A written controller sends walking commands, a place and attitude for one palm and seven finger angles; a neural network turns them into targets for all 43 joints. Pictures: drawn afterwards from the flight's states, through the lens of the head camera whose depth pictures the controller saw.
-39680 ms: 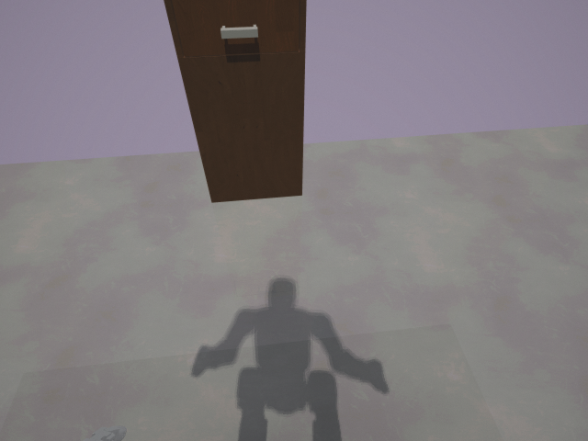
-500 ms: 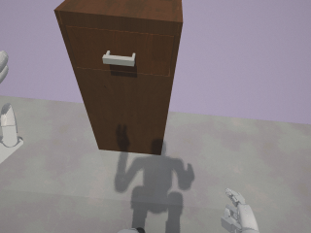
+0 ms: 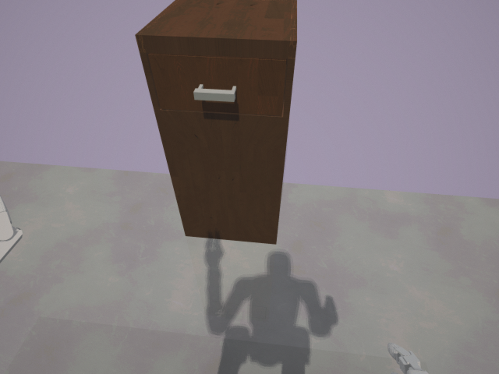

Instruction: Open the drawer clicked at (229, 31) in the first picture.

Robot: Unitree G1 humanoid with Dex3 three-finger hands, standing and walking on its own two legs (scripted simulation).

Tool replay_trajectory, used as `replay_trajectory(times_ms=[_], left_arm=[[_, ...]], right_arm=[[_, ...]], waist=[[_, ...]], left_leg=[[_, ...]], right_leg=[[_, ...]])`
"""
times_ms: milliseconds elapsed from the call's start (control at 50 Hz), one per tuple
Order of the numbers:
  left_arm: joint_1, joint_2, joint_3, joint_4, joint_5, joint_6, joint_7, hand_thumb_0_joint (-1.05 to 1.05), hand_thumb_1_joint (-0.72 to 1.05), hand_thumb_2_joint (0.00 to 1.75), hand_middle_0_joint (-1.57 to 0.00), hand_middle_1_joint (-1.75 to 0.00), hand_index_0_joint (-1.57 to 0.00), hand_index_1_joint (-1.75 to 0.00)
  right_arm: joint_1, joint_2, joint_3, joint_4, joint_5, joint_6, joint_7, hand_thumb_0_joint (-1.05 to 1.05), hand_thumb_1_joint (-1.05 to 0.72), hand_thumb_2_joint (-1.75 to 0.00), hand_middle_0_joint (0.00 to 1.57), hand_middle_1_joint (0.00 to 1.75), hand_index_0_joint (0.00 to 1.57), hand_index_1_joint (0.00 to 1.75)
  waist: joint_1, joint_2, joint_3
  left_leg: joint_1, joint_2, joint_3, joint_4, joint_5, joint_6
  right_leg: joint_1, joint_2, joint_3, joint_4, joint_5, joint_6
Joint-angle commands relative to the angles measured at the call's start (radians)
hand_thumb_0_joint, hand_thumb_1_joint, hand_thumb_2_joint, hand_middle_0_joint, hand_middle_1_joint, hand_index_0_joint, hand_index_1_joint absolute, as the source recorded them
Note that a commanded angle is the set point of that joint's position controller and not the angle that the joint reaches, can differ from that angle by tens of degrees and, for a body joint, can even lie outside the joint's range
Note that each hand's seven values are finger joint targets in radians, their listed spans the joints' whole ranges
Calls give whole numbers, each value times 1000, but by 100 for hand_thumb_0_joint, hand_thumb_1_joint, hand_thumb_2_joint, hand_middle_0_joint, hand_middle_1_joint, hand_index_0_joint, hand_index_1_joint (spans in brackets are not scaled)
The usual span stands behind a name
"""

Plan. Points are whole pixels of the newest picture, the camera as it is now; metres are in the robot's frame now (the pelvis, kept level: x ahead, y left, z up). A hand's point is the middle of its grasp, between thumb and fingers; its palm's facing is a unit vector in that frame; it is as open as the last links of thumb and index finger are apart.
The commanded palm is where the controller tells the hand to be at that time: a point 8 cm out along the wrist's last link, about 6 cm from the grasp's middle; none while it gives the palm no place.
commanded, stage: stop stepping back and stand still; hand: left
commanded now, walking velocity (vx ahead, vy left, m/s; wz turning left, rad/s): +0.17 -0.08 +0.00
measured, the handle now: (216, 91) +0.88 +0.15 +0.05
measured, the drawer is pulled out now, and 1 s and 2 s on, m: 0.00 0.00 0.00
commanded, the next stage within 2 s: let the arm hang, fingers relaxed in 1.10 s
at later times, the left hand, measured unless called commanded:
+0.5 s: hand (40, 280) +0.16 +0.22 +0.21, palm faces +0.45 -0.77 -0.45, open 7.4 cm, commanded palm +0.10 +0.26 +0.24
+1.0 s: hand (44, 267) +0.18 +0.22 +0.21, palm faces +0.42 -0.77 -0.48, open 7.5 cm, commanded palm +0.11 +0.27 +0.24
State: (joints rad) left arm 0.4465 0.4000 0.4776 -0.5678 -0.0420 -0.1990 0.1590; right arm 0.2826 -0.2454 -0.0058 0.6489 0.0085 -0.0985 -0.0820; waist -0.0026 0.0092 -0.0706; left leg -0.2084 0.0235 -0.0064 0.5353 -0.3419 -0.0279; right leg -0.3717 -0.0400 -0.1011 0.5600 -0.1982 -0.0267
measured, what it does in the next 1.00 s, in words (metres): stands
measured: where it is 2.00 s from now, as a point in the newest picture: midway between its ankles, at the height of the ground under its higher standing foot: outside the picture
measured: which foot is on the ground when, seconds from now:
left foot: down 0.00-1.00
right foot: down 0.00-1.00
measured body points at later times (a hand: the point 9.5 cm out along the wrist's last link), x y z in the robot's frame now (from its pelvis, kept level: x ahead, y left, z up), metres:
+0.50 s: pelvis -0.02 -0.02 +0.00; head -0.04 -0.03 +0.45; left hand +0.13 +0.26 +0.23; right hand +0.14 -0.28 -0.08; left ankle -0.02 +0.10 -0.73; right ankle +0.06 -0.10 -0.73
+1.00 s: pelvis -0.01 -0.02 +0.01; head +0.01 -0.01 +0.46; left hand +0.15 +0.26 +0.23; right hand +0.17 -0.23 -0.07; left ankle -0.02 +0.10 -0.73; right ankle +0.04 -0.10 -0.73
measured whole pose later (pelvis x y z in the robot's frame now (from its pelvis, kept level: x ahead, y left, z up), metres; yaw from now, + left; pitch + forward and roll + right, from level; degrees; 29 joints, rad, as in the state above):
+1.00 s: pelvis -0.01 -0.02 +0.01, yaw +2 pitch +0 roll +0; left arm 0.59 0.41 0.41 -0.67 -0.03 -0.20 0.14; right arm 0.21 -0.19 0.03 0.59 0.00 -0.11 -0.05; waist 0.00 -0.01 0.02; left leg -0.20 -0.01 0.03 0.46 -0.26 0.01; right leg -0.29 0.01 -0.06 0.46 -0.17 -0.04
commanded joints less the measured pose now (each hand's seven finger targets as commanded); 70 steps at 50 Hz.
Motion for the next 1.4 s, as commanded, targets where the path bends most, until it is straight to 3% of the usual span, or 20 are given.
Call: replay_trajectory(times_ms=[0, 60, 140, 180, 220, 240, 320, 380, 400, 440, 480, 580, 660, 760, 840, 1160, 1180, 1220, 1300, 1380], left_arm=[[-32, 181, 48, -308, 4, -60, -4, 0, 90, 90, -20, -30, -20, -30], [-5, 183, 51, -375, 17, -58, 14, 0, 90, 90, -20, -30, -20, -30], [-1, 208, 93, -321, 20, -57, 30, 0, 90, 90, -20, -30, -20, -30], [-25, 218, 111, -253, 16, -61, 32, 0, 90, 90, -20, -30, -20, -30], [-55, 232, 117, -168, 19, -57, 27, 0, 90, 90, -20, -30, -20, -30], [-67, 218, 106, -137, 18, -61, 21, 0, 90, 90, -20, -30, -20, -30], [-19, 169, 76, -71, 5, -62, -6, 0, 90, 90, -20, -30, -20, -30], [39, 160, 56, -155, 3, -64, 1, 0, 90, 90, -20, -30, -20, -30], [44, 153, 42, -205, 2, -68, 0, 0, 90, 90, -20, -30, -20, -30], [37, 163, 44, -320, 9, -89, 8, 0, 90, 90, -20, -30, -20, -30], [12, 197, 82, -375, 28, -89, 22, 0, 90, 90, -20, -30, -20, -30], [58, 196, 94, -298, 19, -75, 28, 0, 90, 90, -20, -30, -20, -30], [20, 185, 84, -186, 6, -67, 24, 0, 90, 90, -20, -30, -20, -30], [60, 161, 62, -177, -3, -59, 12, 0, 90, 90, -20, -30, -20, -30], [76, 174, 67, -283, 2, -70, 9, 0, 90, 90, -20, -30, -20, -30], [111, 155, 72, -226, -10, -69, 7, 0, 90, 90, -20, -30, -20, -30], [21, 20, -385, 628, 81, 59, -140, 0, 90, 90, -20, -30, -20, -30], [25, -6, -348, 656, 79, 168, -159, 0, 90, 90, -20, -30, -20, -30], [-123, 4, -368, 831, 83, 185, -159, 0, 90, 90, -20, -30, -20, -30], [-189, 53, -389, 1079, 81, 194, -159, 0, 90, 90, -20, -30, -20, -30]], right_arm=[[-140, -98, -24, -186, 3, -73, 12, 0, -90, -90, 20, 30, 20, 30], [-163, -95, -22, -194, -3, -95, 16, 0, -90, -90, 20, 30, 20, 30], [-163, -86, -18, -178, -7, -102, 14, 0, -90, -90, 20, 30, 20, 30], [-152, -75, -19, -170, -9, -93, 11, 0, -90, -90, 20, 30, 20, 30], [-143, -65, -28, -152, -4, -69, 11, 0, -90, -90, 20, 30, 20, 30], [-142, -73, -35, -143, -4, -58, 13, 0, -90, -90, 20, 30, 20, 30], [-142, -59, -23, -164, -3, -27, 20, 0, -90, -90, 20, 30, 20, 30], [-138, -69, -25, -182, -8, -27, 12, 0, -90, -90, 20, 30, 20, 30], [-139, -84, -30, -191, -13, -33, 9, 0, -90, -90, 20, 30, 20, 30], [-143, -105, -32, -218, -23, -44, 14, 0, -90, -90, 20, 30, 20, 30], [-159, -81, -30, -214, -10, -62, 19, 0, -90, -90, 20, 30, 20, 30], [-148, -81, -31, -196, -2, -83, 18, 0, -90, -90, 20, 30, 20, 30], [-128, -75, -40, -164, 9, -64, 30, 0, -90, -90, 20, 30, 20, 30], [-154, -73, -28, -174, 8, -47, 29, 0, -90, -90, 20, 30, 20, 30], [-170, -75, -17, -196, -3, -47, 24, 0, -90, -90, 20, 30, 20, 30], [-160, -81, -26, -199, 3, -43, 28, 0, -90, -90, 20, 30, 20, 30], [-197, -272, -88, 59, 16, -114, 105, 0, -90, -90, 20, 30, 20, 30], [-103, -227, -89, 66, -1, -37, 98, 0, -90, -90, 20, 30, 20, 30], [-139, -213, -57, 51, -22, 22, 90, 0, -90, -90, 20, 30, 20, 30], [-115, -196, -47, 92, -27, 62, 84, 0, -90, -90, 20, 30, 20, 30]], waist=[[-13, 109, 17], [-3, 147, 67], [4, 156, 83], [1, 36, 91], [-3, -185, 63], [-5, -172, 58], [-18, -162, 16], [-16, -143, 11], [-20, -48, 18], [-7, 152, 51], [5, 211, 29], [0, 74, 31], [-14, -111, 5], [-10, -89, 0], [4, 74, -12], [-3, 14, -23], [-56, 21, 100], [-26, 28, 4], [-3, -125, 13], [-8, -197, -9]], left_leg=[[-191, 136, -140, -260, -116, 106], [-266, 177, -169, -304, -247, 128], [-288, 122, -73, -204, -197, 103], [-292, 40, -17, -52, -177, 78], [-270, -23, 37, 302, -163, 53], [-289, -11, 15, 446, -145, 53], [-128, 17, 28, 267, -51, 55], [11, -15, 85, -36, -62, 74], [18, 1, 62, -108, -75, 83], [-96, 137, -188, -289, -272, 148], [-235, 222, -255, -352, -334, 156], [-189, 53, -24, -112, 98, 68], [-118, 2, 4, 105, 25, 41], [-16, 26, -16, -84, 100, 55], [-63, 87, -83, -202, 205, 70], [-75, 50, -40, -168, 203, 38], [-130, 61, -58, 16, 386, 47], [-39, 94, -53, -26, 571, 34], [-170, 134, -154, -90, 404, 105], [-92, 11, -62, -17, 117, 74]], right_leg=[[152, 19, 46, 51, -122, 42], [163, 34, 25, 98, -122, 39], [213, 30, 59, 8, -146, 19], [173, -35, 239, -124, -269, -29], [77, -237, 555, -379, -568, -111], [59, -280, 586, -425, -597, -128], [-40, -217, 309, -365, -420, -84], [-49, -169, 239, -348, -494, -37], [-36, -149, 223, -292, -465, -23], [10, -27, 165, -77, -336, 18], [138, 19, 63, 111, -129, 42], [211, -34, 185, -113, 104, 10], [140, -195, 403, -327, -88, -48], [127, -118, 240, -275, -92, -16], [216, -21, 153, -144, 75, 19], [263, -28, 168, -191, 163, 14], [56, -92, 108, -7, 276, -13], [49, -45, 133, -5, 192, -8], [115, -17, 132, 66, 58, -12], [128, -123, 265, -120, 66, -59]])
